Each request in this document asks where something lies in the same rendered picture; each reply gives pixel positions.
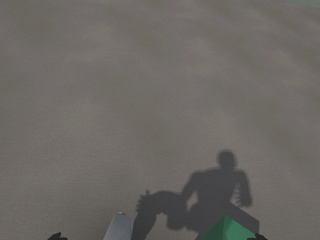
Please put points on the carton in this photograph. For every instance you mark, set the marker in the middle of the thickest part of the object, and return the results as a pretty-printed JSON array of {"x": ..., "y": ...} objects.
[{"x": 228, "y": 229}]

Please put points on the robot left thigh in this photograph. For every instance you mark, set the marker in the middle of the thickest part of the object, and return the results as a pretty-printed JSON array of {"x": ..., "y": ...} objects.
[{"x": 120, "y": 228}]

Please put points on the left robot shin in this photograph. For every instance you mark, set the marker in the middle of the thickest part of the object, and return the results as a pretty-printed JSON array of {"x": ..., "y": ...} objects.
[{"x": 120, "y": 213}]

